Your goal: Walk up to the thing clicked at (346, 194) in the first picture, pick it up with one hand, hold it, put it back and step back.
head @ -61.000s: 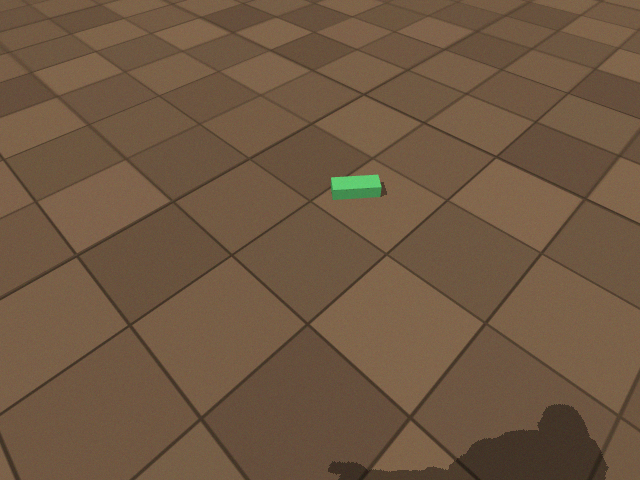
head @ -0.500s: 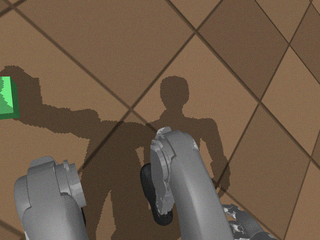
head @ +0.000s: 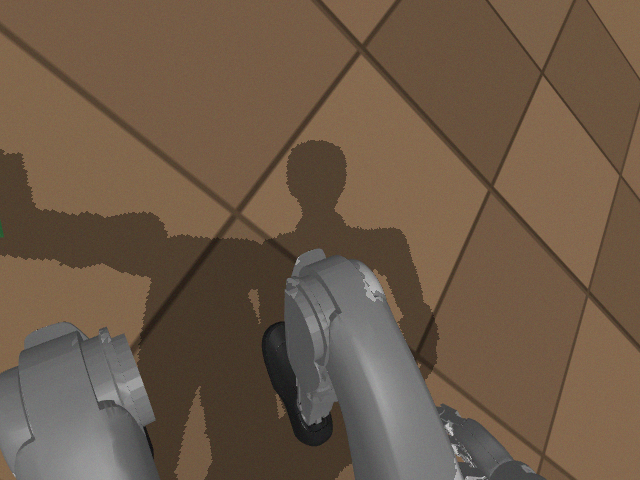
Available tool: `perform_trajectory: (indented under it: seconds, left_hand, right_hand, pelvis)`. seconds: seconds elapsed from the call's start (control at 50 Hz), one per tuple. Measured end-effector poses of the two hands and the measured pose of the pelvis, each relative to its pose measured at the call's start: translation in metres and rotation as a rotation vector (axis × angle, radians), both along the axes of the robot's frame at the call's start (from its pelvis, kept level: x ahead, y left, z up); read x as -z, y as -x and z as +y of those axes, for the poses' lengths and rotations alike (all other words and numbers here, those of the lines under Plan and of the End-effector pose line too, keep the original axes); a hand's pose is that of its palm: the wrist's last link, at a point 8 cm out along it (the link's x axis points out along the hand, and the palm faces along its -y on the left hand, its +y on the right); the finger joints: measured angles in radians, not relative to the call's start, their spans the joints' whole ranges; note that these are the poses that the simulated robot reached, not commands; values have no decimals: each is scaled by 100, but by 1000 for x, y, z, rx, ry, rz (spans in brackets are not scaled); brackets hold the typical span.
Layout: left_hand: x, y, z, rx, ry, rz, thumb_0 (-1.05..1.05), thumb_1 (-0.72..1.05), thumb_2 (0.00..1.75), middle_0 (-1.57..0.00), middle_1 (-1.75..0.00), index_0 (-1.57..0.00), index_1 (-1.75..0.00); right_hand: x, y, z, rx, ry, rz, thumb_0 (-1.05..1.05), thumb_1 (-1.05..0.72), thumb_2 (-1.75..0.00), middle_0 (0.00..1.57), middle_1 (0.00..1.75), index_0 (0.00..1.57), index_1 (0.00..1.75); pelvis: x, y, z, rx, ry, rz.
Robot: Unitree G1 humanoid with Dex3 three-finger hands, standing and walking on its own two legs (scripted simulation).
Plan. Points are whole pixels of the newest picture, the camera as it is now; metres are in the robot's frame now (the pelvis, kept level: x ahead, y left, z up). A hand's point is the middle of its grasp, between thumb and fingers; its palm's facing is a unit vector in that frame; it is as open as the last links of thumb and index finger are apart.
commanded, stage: rest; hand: left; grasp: from above
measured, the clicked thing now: out of the picture +0.45 +0.37 -0.27
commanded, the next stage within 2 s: open in 0.08 s
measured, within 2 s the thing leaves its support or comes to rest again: neither
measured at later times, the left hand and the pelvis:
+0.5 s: hand out of the picture +0.44 +0.36 -0.23, palm faces -0.46 -0.08 -0.88, open 12.4 cm; pelvis -0.01 +0.00 +0.00, yaw -1 degrees
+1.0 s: hand out of the picture +0.44 +0.36 -0.23, palm faces -0.47 -0.09 -0.88, open 13.4 cm; pelvis -0.01 +0.00 +0.00, yaw -1 degrees
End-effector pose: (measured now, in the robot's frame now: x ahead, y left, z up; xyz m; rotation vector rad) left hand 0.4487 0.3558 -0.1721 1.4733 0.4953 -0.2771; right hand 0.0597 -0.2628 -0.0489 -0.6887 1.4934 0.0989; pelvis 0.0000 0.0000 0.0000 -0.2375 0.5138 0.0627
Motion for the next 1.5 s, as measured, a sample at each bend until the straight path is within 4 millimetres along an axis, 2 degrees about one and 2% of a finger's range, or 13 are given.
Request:
perform_trajectory:
  seconds: [0.26,0.4,0.62,0.92,1.22,1.28,1.34,1.42,1.5]
  left_hand:
    - [1,1,0,0,0,-1,0,-23,74,-38,-94,-42,-91]
    - [3,3,0,7,-4,3,-1,-25,83,-29,-103,-33,-100]
    - [-3,1,4,-5,-17,-12,0,-38,98,-14,-115,-18,-111]
    - [-1,-2,3,-3,-5,1,0,-42,96,-8,-113,-12,-109]
    - [-9,-2,4,2,-13,-26,0,-46,96,-7,-108,-11,-105]
    - [-18,-8,7,-14,-17,-72,0,-47,97,-8,-107,-11,-104]
    - [-35,-16,13,-49,-38,-148,0,-49,97,-8,-106,-10,-103]
    - [-69,-24,27,-132,-84,-236,0,-50,98,-8,-104,-10,-103]
    - [-107,-24,41,-217,-130,-225,0,-51,98,-8,-103,-9,-102]
  right_hand:
    - [-4,2,3,-36,-4,-10,0,-90,-90,20,30,20,30]
    - [-4,1,6,-49,-11,-14,0,-90,-90,20,30,21,30]
    - [-5,0,7,-63,-17,-33,0,-90,-90,20,30,21,30]
    - [-9,2,10,-65,-22,-23,0,-90,-90,20,30,21,30]
    - [-10,3,8,-74,-19,-27,0,-90,-90,20,30,20,30]
    - [-10,3,9,-70,-25,-31,0,-90,-90,20,30,20,30]
    - [-10,2,10,-60,-38,-41,0,-90,-90,20,30,20,30]
    - [-9,-5,10,-33,-69,-69,0,-90,-90,20,30,21,30]
    - [-4,-15,10,8,-112,-105,0,-90,-90,20,30,20,30]
  pelvis:
    - [1,4,0,7,7,-24]
    - [0,4,1,8,12,-27]
    - [0,6,2,9,16,-33]
    - [-3,6,2,9,22,-32]
    - [-3,9,1,10,19,-39]
    - [-3,8,1,10,17,-33]
    - [-4,6,1,9,15,-17]
    - [-8,3,1,6,12,20]
    - [-16,2,2,-5,3,56]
